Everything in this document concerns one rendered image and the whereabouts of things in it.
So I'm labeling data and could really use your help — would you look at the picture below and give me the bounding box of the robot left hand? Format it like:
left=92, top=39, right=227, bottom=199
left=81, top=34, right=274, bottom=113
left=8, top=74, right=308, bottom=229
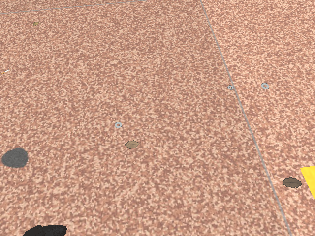
left=23, top=224, right=67, bottom=236

